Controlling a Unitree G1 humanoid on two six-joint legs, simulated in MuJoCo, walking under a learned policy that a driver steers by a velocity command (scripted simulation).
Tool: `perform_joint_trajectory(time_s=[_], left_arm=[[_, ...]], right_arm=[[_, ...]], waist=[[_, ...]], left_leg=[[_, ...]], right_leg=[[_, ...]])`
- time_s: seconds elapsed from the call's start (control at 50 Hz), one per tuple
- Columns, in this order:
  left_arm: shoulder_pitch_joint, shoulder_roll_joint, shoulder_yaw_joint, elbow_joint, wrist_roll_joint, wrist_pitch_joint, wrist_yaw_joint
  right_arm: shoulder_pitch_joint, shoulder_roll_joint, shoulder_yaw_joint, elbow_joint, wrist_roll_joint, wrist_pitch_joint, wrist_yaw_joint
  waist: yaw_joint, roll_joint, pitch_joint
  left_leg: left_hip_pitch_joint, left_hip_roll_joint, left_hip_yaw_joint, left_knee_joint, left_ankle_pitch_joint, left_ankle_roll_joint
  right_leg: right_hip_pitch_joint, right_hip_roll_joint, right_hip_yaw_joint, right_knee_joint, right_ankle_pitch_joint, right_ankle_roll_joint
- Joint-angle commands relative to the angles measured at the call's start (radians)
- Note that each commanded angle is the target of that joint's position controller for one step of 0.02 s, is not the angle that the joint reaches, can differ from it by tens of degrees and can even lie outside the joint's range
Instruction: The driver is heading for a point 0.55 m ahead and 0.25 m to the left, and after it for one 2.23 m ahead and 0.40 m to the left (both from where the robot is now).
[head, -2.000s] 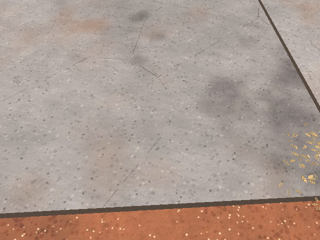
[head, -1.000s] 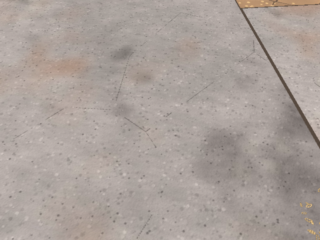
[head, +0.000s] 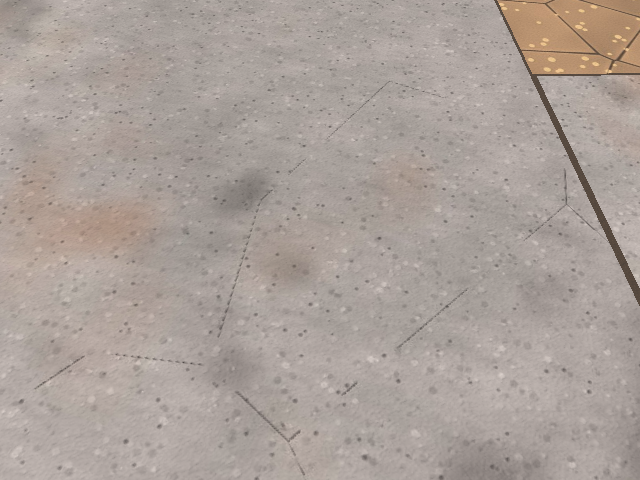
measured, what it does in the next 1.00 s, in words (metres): walks ahead, turning left: right foot, then left foot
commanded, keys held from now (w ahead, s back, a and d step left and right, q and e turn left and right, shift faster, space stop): w+q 0.88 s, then q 0.12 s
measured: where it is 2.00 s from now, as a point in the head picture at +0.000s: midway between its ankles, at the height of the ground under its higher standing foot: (242, 408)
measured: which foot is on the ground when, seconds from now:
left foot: down 0.00-0.42, up 0.44-0.92, down 0.94-1.00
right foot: up 0.00-0.38, down 0.40-0.94, up 0.96-1.00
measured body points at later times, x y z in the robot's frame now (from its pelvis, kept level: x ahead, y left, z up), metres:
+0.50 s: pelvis +0.27 -0.04 +0.00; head +0.30 -0.04 +0.45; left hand +0.40 +0.24 -0.10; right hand +0.33 -0.31 -0.14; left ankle +0.12 +0.07 -0.65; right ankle +0.36 -0.13 -0.74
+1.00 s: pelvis +0.48 +0.09 -0.02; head +0.52 +0.12 +0.43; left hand +0.39 +0.36 -0.15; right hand +0.78 -0.04 -0.10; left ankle +0.53 +0.20 -0.74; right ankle +0.41 -0.13 -0.65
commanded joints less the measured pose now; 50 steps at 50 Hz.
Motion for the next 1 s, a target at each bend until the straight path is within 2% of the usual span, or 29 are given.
perform_joint_trajectory(time_s=[0.02,0.06,0.12,0.2,0.28,0.34,0.36,0.38,0.4,0.42,0.44,0.46,0.48,0.5,0.52,0.54,0.58,0.64,0.72,0.78,0.82,0.84,0.88,0.9,0.92,0.94,0.96,0.98,1.0], left_arm=[[0.031,0.062,0.026,-0.058,0.01,0.006,0.011],[-0.003,0.057,0.029,-0.077,0.02,0.014,0.016],[-0.14,0.063,0.034,-0.126,0.029,0.011,0.02],[-0.285,0.043,0.026,-0.164,0.02,-0.001,0.006],[-0.4,0.049,0.018,-0.204,0.008,-0.017,-0.015],[-0.382,0.091,0.027,-0.214,0.004,-0.033,-0.024],[-0.336,0.108,0.034,-0.204,0.004,-0.038,-0.023],[-0.231,0.137,0.05,-0.175,0.008,-0.041,-0.018],[-0.062,0.188,0.069,-0.143,0.024,-0.047,-0.01],[0.082,0.282,0.092,-0.128,0.038,-0.039,-0.002],[0.095,0.243,0.08,-0.119,0.034,-0.03,-0.008],[0.024,0.147,0.055,-0.141,0.029,-0.029,-0.008],[-0.039,0.105,0.041,-0.153,0.025,-0.025,-0.007],[-0.099,0.082,0.033,-0.151,0.027,-0.021,-0.01],[-0.132,0.064,0.027,-0.149,0.032,-0.021,-0.012],[-0.145,0.068,0.028,-0.141,0.036,-0.022,-0.012],[-0.135,0.087,0.038,-0.126,0.037,-0.029,-0.01],[-0.109,0.117,0.05,-0.106,0.039,-0.031,0.0],[-0.087,0.149,0.057,-0.098,0.033,-0.019,0.01],[-0.036,0.174,0.065,-0.084,0.021,-0.005,0.014],[-0.013,0.19,0.07,-0.074,0.011,0.008,0.013],[-0.01,0.198,0.073,-0.071,0.006,0.015,0.013],[-0.027,0.228,0.081,-0.077,-0.002,0.027,0.015],[-0.047,0.238,0.083,-0.084,-0.005,0.039,0.018],[-0.056,0.227,0.077,-0.092,-0.007,0.045,0.022],[-0.034,0.171,0.057,-0.123,0.03,0.037,0.021],[0.037,0.068,0.02,-0.179,0.046,0.005,0.01],[-0.05,0.158,0.036,-0.177,0.011,-0.024,-0.002],[-0.112,0.163,0.036,-0.201,-0.013,-0.029,-0.002]], right_arm=[[0.028,-0.079,-0.012,-0.024,-0.008,-0.015,0.004],[0.067,-0.11,-0.018,-0.005,-0.002,-0.017,-0.004],[0.128,-0.137,-0.025,0.01,0.003,-0.009,-0.027],[0.193,-0.148,-0.028,0.023,0.013,0.003,-0.043],[0.259,-0.147,-0.032,0.042,0.023,0.017,-0.05],[0.246,-0.166,-0.045,0.036,0.025,0.029,-0.059],[0.231,-0.169,-0.048,0.03,0.025,0.033,-0.06],[0.213,-0.153,-0.044,0.019,0.024,0.036,-0.059],[0.183,-0.112,-0.03,-0.01,0.015,0.034,-0.054],[0.254,-0.026,-0.008,-0.042,0.012,0.022,-0.052],[0.305,-0.032,-0.002,-0.055,0.035,0.009,-0.049],[0.254,-0.136,-0.029,-0.049,0.051,0.009,-0.051],[0.189,-0.15,-0.035,-0.06,0.047,0.015,-0.052],[0.16,-0.132,-0.038,-0.067,0.038,0.022,-0.053],[0.153,-0.116,-0.044,-0.071,0.031,0.033,-0.052],[0.164,-0.091,-0.043,-0.076,0.032,0.045,-0.048],[0.15,-0.064,-0.041,-0.095,0.031,0.062,-0.044],[0.089,-0.066,-0.043,-0.131,0.024,0.07,-0.04],[-0.034,-0.057,-0.033,-0.173,0.022,0.061,-0.013],[-0.137,-0.052,-0.024,-0.219,0.021,0.062,0.005],[-0.177,-0.06,-0.024,-0.248,0.022,0.064,0.016],[-0.184,-0.068,-0.026,-0.259,0.023,0.065,0.02],[-0.139,-0.1,-0.042,-0.267,0.021,0.07,0.023],[-0.04,-0.133,-0.061,-0.246,0.02,0.071,0.022],[0.13,-0.193,-0.096,-0.2,0.018,0.071,0.012],[0.241,-0.298,-0.126,-0.179,0.013,0.077,-0.014],[0.155,-0.384,-0.126,-0.229,-0.002,0.07,-0.016],[0.185,-0.297,-0.1,-0.245,-0.005,0.064,-0.006],[0.143,-0.244,-0.085,-0.244,-0.003,0.055,-0.004]], waist=[[0.015,0.11,-0.061],[0.023,0.093,-0.03],[-0.006,0.07,0.003],[-0.047,0.09,0.019],[-0.083,0.102,0.039],[-0.049,0.129,0.025],[-0.021,0.142,0.005],[0.03,0.136,-0.051],[0.105,0.088,-0.187],[0.108,-0.134,-0.355],[0.084,-0.317,-0.424],[0.083,-0.179,-0.276],[0.071,-0.098,-0.172],[0.043,-0.053,-0.1],[0.017,-0.07,-0.057],[-0.001,-0.09,-0.038],[-0.009,-0.069,-0.021],[-0.006,-0.033,-0.006],[0.03,-0.024,0.021],[0.067,-0.016,0.055],[0.072,-0.022,0.069],[0.066,-0.028,0.068],[0.021,-0.061,0.017],[-0.041,-0.065,-0.035],[-0.126,-0.034,-0.123],[-0.143,0.136,-0.219],[-0.024,0.341,-0.365],[-0.104,0.164,-0.437],[-0.088,0.123,-0.321]], left_leg=[[0.157,0.254,-0.312,-0.305,0.073,0.166],[0.132,0.242,-0.279,-0.334,0.133,0.186],[0.173,0.233,-0.265,-0.35,0.162,0.182],[0.185,0.197,-0.233,-0.334,0.128,0.145],[0.249,0.22,-0.28,-0.269,0.095,0.143],[0.284,0.25,-0.34,-0.193,0.104,0.122],[0.279,0.247,-0.349,-0.15,0.144,0.112],[0.255,0.203,-0.333,-0.051,0.227,0.09],[0.139,0.135,-0.289,0.184,0.196,0.059],[-0.19,-0.008,-0.161,0.545,-0.117,-0.013],[-0.389,-0.014,-0.195,0.754,-0.456,-0.021],[-0.452,0.051,-0.229,0.839,-0.391,-0.015],[-0.442,0.096,-0.198,0.834,-0.3,-0.013],[-0.399,0.126,-0.184,0.79,-0.233,-0.017],[-0.362,0.155,-0.186,0.744,-0.187,-0.017],[-0.319,0.17,-0.178,0.722,-0.16,-0.02],[-0.321,0.177,-0.166,0.698,-0.108,-0.028],[-0.38,0.177,-0.177,0.586,0.008,-0.041],[-0.351,0.164,-0.118,0.365,0.172,-0.04],[-0.355,0.153,-0.07,0.261,0.166,-0.029],[-0.359,0.143,-0.047,0.217,0.105,-0.011],[-0.345,0.13,-0.029,0.201,0.058,0.002],[-0.223,0.068,0.03,0.186,-0.045,0.04],[-0.092,0.016,0.063,0.154,-0.059,0.063],[0.152,-0.036,0.067,0.072,0.047,0.098],[0.458,0.138,-0.198,0.07,0.296,0.163],[0.713,0.406,-0.762,-0.049,0.418,0.392],[0.702,0.404,-0.74,-0.088,0.502,0.374],[0.605,0.364,-0.568,-0.065,0.575,0.329]], right_leg=[[-0.161,-0.101,0.043,-0.028,0.094,-0.005],[-0.189,-0.103,0.03,-0.107,0.143,0.016],[-0.278,-0.091,0.03,-0.304,0.289,0.052],[-0.222,-0.036,0.016,-0.551,0.447,0.066],[-0.19,-0.003,0.019,-0.669,0.424,0.069],[-0.095,0.009,0.032,-0.733,0.348,0.052],[-0.02,0.017,0.021,-0.747,0.315,0.041],[0.129,0.027,0.007,-0.772,0.295,0.017],[0.395,-0.069,0.088,-0.734,0.29,-0.038],[0.786,-0.306,0.405,-0.744,0.239,-0.146],[0.852,-0.412,0.716,-0.862,0.075,-0.226],[0.72,-0.372,0.604,-0.884,-0.004,-0.182],[0.572,-0.328,0.442,-0.903,0.031,-0.14],[0.438,-0.281,0.336,-0.943,0.101,-0.122],[0.354,-0.246,0.252,-0.978,0.15,-0.109],[0.293,-0.23,0.191,-1.009,0.184,-0.105],[0.262,-0.224,0.106,-1.045,0.279,-0.126],[0.292,-0.23,0.01,-1.061,0.384,-0.137],[0.323,-0.21,-0.117,-1.068,0.408,-0.112],[0.392,-0.232,-0.162,-1.055,0.402,-0.102],[0.457,-0.253,-0.182,-1.024,0.434,-0.089],[0.484,-0.261,-0.195,-0.994,0.492,-0.08],[0.508,-0.261,-0.23,-0.865,0.808,-0.06],[0.494,-0.24,-0.254,-0.704,0.991,-0.042],[0.406,-0.19,-0.278,-0.468,0.998,-0.001],[0.117,-0.126,-0.276,-0.128,0.525,0.066],[-0.248,0.091,-0.129,0.227,-0.288,0.129],[-0.295,0.046,0.057,0.28,-0.278,0.11],[-0.332,0.008,0.044,0.246,-0.207,0.089]])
